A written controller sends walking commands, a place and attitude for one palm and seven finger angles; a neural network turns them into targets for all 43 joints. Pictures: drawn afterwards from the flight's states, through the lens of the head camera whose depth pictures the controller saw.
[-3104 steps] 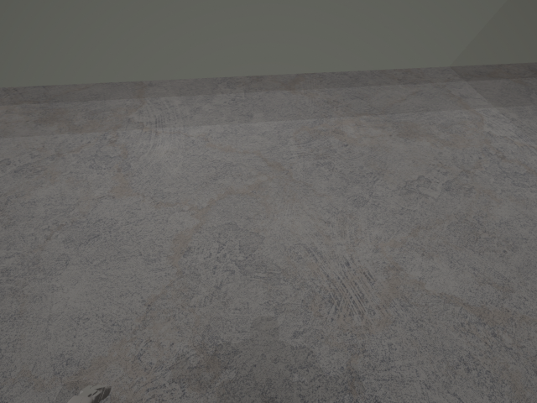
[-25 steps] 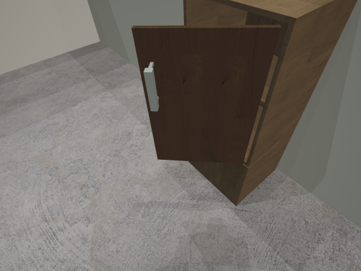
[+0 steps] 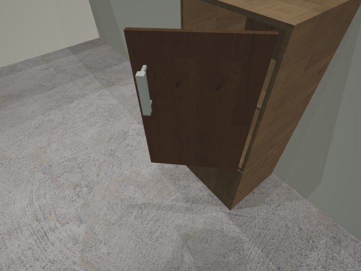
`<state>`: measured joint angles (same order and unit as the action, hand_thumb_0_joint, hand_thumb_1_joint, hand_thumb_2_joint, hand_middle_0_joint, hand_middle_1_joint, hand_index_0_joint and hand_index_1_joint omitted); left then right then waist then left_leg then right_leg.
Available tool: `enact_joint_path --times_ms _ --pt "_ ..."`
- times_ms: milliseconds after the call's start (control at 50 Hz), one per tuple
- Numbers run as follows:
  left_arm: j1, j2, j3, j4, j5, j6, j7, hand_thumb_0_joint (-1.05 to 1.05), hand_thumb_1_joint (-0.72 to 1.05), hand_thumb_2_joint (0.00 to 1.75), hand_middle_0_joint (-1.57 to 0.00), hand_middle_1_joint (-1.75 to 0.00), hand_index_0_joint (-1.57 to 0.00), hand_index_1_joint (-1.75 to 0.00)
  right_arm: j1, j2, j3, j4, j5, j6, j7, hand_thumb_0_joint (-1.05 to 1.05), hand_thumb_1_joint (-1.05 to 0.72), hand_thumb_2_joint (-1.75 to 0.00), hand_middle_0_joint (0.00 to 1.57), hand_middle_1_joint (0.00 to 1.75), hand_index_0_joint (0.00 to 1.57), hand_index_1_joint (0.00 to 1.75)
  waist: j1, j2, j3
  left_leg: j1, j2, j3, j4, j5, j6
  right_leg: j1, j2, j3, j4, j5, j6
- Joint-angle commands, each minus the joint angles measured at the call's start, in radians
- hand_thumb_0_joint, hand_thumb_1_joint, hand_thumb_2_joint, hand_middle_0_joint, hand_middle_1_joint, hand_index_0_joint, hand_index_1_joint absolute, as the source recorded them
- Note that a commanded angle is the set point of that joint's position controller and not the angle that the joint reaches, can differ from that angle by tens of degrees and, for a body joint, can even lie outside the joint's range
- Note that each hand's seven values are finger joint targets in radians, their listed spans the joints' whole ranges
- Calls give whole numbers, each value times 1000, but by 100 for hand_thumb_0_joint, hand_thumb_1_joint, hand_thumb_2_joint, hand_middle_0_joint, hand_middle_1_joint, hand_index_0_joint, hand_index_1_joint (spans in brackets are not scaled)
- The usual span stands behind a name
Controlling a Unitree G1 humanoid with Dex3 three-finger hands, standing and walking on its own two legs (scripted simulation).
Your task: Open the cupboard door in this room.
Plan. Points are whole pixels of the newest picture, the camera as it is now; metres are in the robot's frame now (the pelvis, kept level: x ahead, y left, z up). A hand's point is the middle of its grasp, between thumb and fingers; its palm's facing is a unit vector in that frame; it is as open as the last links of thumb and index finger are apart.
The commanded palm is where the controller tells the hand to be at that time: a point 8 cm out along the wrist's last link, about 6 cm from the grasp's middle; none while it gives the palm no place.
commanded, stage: come to a stop and stand still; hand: left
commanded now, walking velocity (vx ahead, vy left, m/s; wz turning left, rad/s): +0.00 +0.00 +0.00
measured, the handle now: (145, 90) +0.60 +0.14 +0.08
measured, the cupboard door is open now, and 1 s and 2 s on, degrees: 45 45 45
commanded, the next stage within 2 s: look again from close up in 1.20 s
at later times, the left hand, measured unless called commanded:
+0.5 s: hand out of the picture +0.00 +0.15 -0.17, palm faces +0.04 -0.98 -0.21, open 7.3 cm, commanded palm none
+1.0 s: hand out of the picture -0.01 +0.19 -0.18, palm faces +0.05 -0.98 -0.19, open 7.4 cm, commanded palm none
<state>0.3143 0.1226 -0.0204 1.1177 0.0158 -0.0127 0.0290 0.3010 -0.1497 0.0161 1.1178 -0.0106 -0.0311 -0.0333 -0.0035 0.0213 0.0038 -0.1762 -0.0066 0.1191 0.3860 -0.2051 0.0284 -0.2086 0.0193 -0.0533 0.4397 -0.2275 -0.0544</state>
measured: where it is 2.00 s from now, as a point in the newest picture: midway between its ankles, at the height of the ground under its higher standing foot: outside the picture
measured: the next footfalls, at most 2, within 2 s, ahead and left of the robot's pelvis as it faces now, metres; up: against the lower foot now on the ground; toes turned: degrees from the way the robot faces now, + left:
none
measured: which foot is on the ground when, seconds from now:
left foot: down 0.00-1.00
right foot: down 0.00-1.00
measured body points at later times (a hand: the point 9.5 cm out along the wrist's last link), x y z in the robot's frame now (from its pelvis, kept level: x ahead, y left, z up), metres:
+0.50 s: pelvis +0.01 -0.02 +0.00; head +0.01 -0.04 +0.45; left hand +0.00 +0.20 -0.15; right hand +0.01 -0.23 -0.17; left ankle +0.00 +0.10 -0.74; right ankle +0.01 -0.08 -0.74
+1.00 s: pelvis -0.02 +0.02 +0.00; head -0.03 +0.02 +0.45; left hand -0.01 +0.24 -0.16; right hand -0.02 -0.19 -0.16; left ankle +0.00 +0.10 -0.74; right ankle +0.01 -0.08 -0.74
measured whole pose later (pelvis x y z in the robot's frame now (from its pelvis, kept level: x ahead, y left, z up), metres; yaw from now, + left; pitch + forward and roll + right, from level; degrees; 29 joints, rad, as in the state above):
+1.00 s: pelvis -0.02 +0.02 +0.00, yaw +1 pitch -1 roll +0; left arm 0.31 0.15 -0.01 1.07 0.02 -0.01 0.03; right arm 0.35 -0.13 0.02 1.08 -0.02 -0.02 -0.02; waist -0.01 0.00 -0.01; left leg -0.21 -0.04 0.07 0.45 -0.22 0.06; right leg -0.23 -0.01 -0.07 0.47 -0.22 -0.03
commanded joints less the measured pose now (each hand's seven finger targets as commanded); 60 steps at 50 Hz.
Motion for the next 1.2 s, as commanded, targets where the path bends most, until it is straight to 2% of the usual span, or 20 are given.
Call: enact_joint_path --times_ms 0,40,100,160,460,480,500,520,540,560,580,640,660,680,720,780,820,860,960,1180 --pt "57 100 18 -30 -4 -20 6 0 90 90 -20 -30 -20 -30 70 -70 -13 -15 -1 -7 -3 0 -90 -90 20 30 20 30 -1 -37 57 -13 118 -131 -70 57 3 -22 -128 158 -113 87 -7" --pt "60 101 20 -30 -6 -21 6 0 90 90 -20 -30 -20 -30 70 -71 -12 -13 -2 -9 -4 0 -90 -90 20 30 20 30 0 -28 36 -3 117 -127 -65 76 1 -2 -131 158 -107 119 -7" --pt "58 106 21 -34 -4 -20 8 0 90 90 -20 -30 -20 -30 64 -70 -14 -15 0 -4 -5 0 -90 -90 20 30 20 30 3 -42 62 -15 115 -127 -63 77 -2 -4 -138 162 -114 141 -9" --pt "61 113 24 -38 -6 -22 11 0 90 90 -20 -30 -20 -30 67 -70 -15 -16 0 -3 -6 0 -90 -90 20 30 20 30 3 -34 35 0 114 -124 -59 96 -6 15 -146 168 -103 192 -11" --pt "65 107 24 -37 -6 -21 11 0 90 90 -20 -30 -20 -30 80 -62 -13 -2 -3 -1 -8 0 -90 -90 20 30 20 30 5 -33 76 -6 114 -121 -68 70 -9 13 -132 156 -138 128 -6" --pt "139 138 35 -4 4 -41 54 0 90 90 -20 -30 -20 -30 -36 -109 -28 -69 10 -3 6 0 -90 -90 20 30 20 30 43 -134 150 -139 106 -50 172 -66 -43 8 -203 218 -133 632 120" --pt "121 183 40 -25 3 -52 54 0 90 90 -20 -30 -20 -30 2 -88 -24 -109 10 7 5 0 -90 -90 20 30 20 30 -10 -122 113 -147 60 -61 205 -148 -43 68 -268 209 -108 925 132" --pt "105 172 45 -52 0 -46 50 0 90 90 -20 -30 -20 -30 96 -45 -33 -92 5 10 -1 0 -90 -90 20 30 20 30 -31 -115 20 -125 44 -63 214 -187 -24 133 -258 189 -62 962 129" --pt "96 155 44 -60 -4 -39 51 0 90 90 -20 -30 -20 -30 111 -43 -34 -89 7 6 -3 0 -90 -90 20 30 20 30 -32 -72 -74 -98 45 -65 204 -153 -22 171 -236 155 -26 874 67" --pt "87 152 38 -68 -8 -37 45 0 90 90 -20 -30 -20 -30 91 -37 -31 -93 8 10 -1 0 -90 -90 20 30 20 30 -23 -54 -125 -49 44 -81 187 -101 -25 156 -234 165 -36 638 3" --pt "56 148 35 -80 -8 -39 37 0 90 90 -20 -30 -20 -30 88 -38 -31 -92 5 14 2 0 -90 -90 20 30 20 30 -31 -47 -126 -11 43 -95 146 -76 -28 98 -225 185 -69 357 -39" --pt "21 127 36 -89 -3 -32 27 0 90 90 -20 -30 -20 -30 72 -64 -33 -99 -9 16 10 0 -90 -90 20 30 20 30 -28 -76 61 -26 69 -131 91 -37 -13 -99 -173 185 -145 -82 -31" --pt "22 124 38 -93 -1 -33 26 0 90 90 -20 -30 -20 -30 73 -74 -34 -101 -10 16 11 0 -90 -90 20 30 20 30 -26 -88 99 -48 76 -139 84 -32 -8 -119 -163 191 -161 -127 -26" --pt "12 127 36 -91 0 -27 24 0 90 90 -20 -30 -20 -30 69 -71 -32 -98 -9 15 13 0 -90 -90 20 30 20 30 -24 -51 124 -62 75 -147 60 -41 -7 -137 -160 179 -155 -177 -28" --pt "25 121 33 -89 -1 -23 19 0 90 90 -20 -30 -20 -30 71 -68 -25 -93 -11 11 13 0 -90 -90 20 30 20 30 -13 -4 140 -99 89 -178 -1 -55 3 -114 -126 152 -118 -157 -16" --pt "45 118 32 -81 -2 -19 13 0 90 90 -20 -30 -20 -30 70 -86 -24 -96 -11 5 10 0 -90 -90 20 30 20 30 1 -26 133 -152 95 -202 -50 -122 14 -64 -114 141 -97 -148 -9" --pt "49 119 32 -83 -1 -17 12 0 90 90 -20 -30 -20 -30 69 -94 -24 -95 -11 -1 7 0 -90 -90 20 30 20 30 4 1 112 -156 105 -220 -72 -124 17 -36 -111 127 -75 -98 -7" --pt "51 118 31 -81 -2 -17 10 0 90 90 -20 -30 -20 -30 67 -98 -24 -90 -10 -4 6 0 -90 -90 20 30 20 30 8 -15 86 -159 109 -228 -83 -134 21 -9 -110 117 -63 -70 -4" --pt "54 111 28 -80 -1 -12 8 0 90 90 -20 -30 -20 -30 62 -102 -23 -81 -8 -7 4 0 -90 -90 20 30 20 30 12 -27 88 -182 115 -248 -113 -168 24 9 -111 98 -44 -40 1" --pt "82 98 20 -52 0 -14 8 0 90 90 -20 -30 -20 -30 58 -96 -20 -48 -2 -10 3 0 -90 -90 20 30 20 30 9 -25 69 -127 110 -235 -108 -99 24 7 -126 95 -55 17 9"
